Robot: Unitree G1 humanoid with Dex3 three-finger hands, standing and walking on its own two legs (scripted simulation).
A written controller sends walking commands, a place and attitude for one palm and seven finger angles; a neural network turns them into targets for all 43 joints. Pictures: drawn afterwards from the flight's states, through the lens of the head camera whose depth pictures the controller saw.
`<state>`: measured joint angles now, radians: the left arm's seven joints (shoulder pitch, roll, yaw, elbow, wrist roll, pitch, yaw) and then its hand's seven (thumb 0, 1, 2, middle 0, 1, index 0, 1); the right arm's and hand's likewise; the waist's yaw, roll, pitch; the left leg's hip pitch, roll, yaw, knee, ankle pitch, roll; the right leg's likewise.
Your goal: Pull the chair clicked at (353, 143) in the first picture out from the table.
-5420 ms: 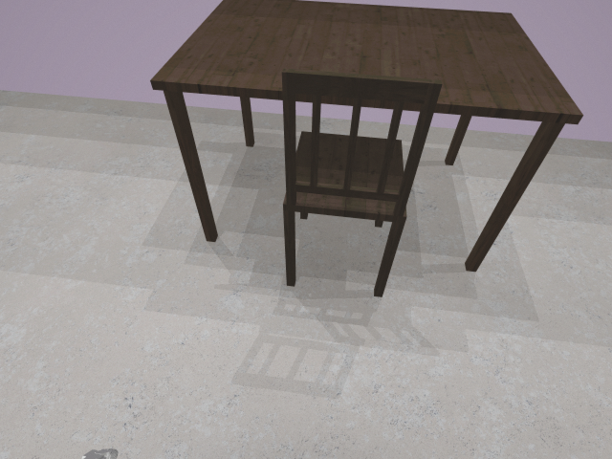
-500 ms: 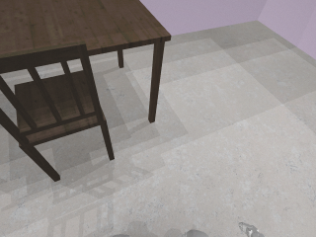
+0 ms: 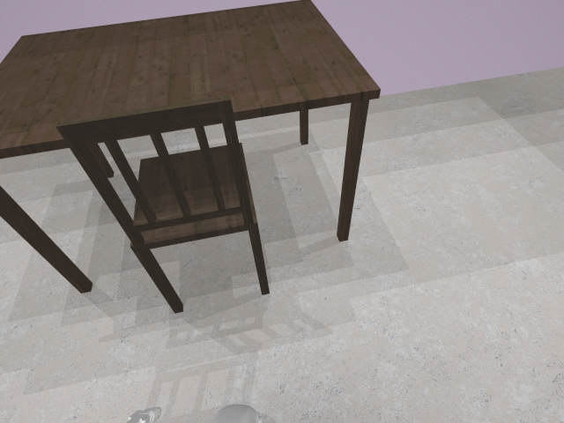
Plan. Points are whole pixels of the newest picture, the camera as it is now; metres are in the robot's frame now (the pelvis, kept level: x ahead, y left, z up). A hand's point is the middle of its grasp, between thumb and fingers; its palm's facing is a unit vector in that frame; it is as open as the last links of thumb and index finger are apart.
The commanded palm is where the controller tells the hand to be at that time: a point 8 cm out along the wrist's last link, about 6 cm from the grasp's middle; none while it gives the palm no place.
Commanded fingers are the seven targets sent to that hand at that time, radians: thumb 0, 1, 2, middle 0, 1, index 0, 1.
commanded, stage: turn to face it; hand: left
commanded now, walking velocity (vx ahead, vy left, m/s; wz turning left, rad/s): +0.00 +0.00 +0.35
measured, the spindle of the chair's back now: (172, 177) +0.68 +0.30 -0.10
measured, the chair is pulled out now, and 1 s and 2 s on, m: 0.00 0.00 0.00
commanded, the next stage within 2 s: take the last steps up to it in 0.26 s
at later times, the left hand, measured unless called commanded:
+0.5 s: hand out of the picture -0.03 +0.28 -0.17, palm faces +0.22 -0.95 -0.23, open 7.4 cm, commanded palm none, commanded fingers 0.00 0.90 0.90 -0.20 -0.30 -0.20 -0.30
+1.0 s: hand out of the picture +0.01 +0.20 -0.17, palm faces +0.26 -0.96 -0.13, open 7.4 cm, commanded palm none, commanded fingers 0.00 0.90 0.90 -0.20 -0.30 -0.20 -0.30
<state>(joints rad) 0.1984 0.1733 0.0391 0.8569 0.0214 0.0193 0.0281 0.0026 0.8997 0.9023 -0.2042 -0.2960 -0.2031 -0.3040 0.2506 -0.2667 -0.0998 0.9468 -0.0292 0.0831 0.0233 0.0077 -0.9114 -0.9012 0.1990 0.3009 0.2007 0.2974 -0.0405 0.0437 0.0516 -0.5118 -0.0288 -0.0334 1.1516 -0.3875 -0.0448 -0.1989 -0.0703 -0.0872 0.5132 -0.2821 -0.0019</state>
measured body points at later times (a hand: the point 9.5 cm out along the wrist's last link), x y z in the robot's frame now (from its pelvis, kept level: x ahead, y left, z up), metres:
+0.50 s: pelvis -0.01 +0.06 +0.00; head +0.00 +0.09 +0.45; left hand -0.04 +0.33 -0.16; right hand +0.13 -0.15 -0.13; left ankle -0.02 +0.15 -0.74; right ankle +0.00 -0.09 -0.68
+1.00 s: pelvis +0.11 +0.07 +0.00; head +0.13 +0.08 +0.45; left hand +0.00 +0.25 -0.16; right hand +0.17 -0.16 -0.15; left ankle +0.16 +0.21 -0.70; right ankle +0.04 -0.05 -0.74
